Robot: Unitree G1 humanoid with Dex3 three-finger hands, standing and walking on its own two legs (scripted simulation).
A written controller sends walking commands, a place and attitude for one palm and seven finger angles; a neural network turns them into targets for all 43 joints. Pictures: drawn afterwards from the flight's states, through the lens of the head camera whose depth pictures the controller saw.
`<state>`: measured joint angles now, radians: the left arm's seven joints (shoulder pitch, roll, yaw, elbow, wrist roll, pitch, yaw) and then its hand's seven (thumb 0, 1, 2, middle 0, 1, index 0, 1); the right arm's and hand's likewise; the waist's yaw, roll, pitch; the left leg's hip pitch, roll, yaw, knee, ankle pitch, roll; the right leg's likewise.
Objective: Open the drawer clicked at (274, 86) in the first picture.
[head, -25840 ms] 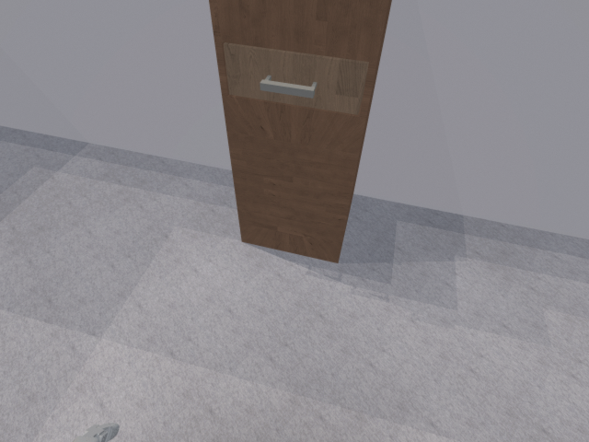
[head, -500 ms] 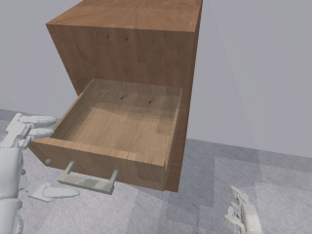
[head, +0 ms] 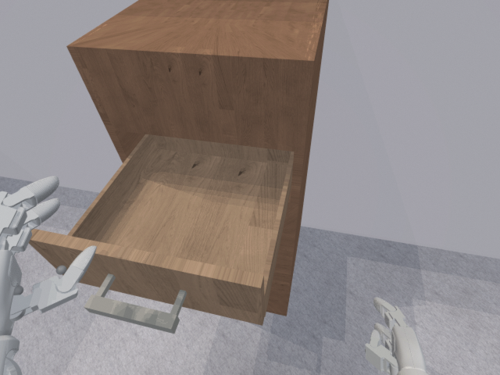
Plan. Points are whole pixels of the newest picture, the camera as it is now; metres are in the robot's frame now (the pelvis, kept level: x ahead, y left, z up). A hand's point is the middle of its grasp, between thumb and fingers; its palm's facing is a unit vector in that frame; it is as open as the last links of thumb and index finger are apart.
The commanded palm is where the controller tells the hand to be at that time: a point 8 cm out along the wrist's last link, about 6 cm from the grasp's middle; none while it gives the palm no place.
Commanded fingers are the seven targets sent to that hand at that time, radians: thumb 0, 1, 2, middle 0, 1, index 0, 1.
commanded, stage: draw the hand back to the body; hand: left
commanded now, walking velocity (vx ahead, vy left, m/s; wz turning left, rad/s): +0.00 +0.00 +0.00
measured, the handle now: (138, 300) +0.22 +0.21 +0.01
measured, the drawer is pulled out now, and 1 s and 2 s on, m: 0.29 0.29 0.29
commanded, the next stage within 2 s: step back with the hand held close in 0.32 s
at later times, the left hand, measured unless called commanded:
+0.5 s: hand (40, 280) +0.16 +0.24 +0.19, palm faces +0.44 -0.79 -0.44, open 7.5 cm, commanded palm +0.10 +0.28 +0.20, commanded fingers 0.00 0.90 0.90 -0.20 -0.30 -0.20 -0.30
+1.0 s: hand (2, 329) +0.12 +0.25 +0.19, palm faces +0.38 -0.77 -0.51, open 7.4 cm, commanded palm +0.05 +0.29 +0.20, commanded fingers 0.00 0.90 0.90 -0.20 -0.30 -0.20 -0.30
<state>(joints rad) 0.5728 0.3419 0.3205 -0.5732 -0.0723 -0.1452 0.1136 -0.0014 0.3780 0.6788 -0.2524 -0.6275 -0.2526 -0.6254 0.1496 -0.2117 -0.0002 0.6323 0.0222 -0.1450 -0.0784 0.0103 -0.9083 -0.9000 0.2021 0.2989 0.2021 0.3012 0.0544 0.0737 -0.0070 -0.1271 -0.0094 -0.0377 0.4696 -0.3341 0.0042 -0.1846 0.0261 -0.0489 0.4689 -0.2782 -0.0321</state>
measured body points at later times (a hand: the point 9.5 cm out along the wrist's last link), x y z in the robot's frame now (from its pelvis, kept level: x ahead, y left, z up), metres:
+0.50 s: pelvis -0.02 +0.00 +0.00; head -0.03 -0.03 +0.45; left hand +0.13 +0.28 +0.22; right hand +0.17 -0.22 -0.09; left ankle -0.05 +0.12 -0.74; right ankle -0.02 -0.10 -0.74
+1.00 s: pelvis -0.08 +0.01 -0.01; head -0.05 +0.01 +0.44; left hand +0.09 +0.29 +0.22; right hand +0.11 -0.22 -0.08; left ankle -0.05 +0.12 -0.74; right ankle -0.02 -0.10 -0.74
